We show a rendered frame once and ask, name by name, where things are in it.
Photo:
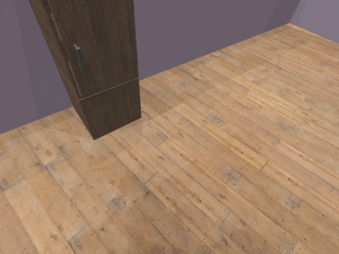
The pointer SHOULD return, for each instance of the handle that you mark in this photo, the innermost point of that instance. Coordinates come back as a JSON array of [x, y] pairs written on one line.
[[80, 57]]

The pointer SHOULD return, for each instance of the cupboard door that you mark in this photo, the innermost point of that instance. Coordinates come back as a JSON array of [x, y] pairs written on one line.
[[103, 29]]

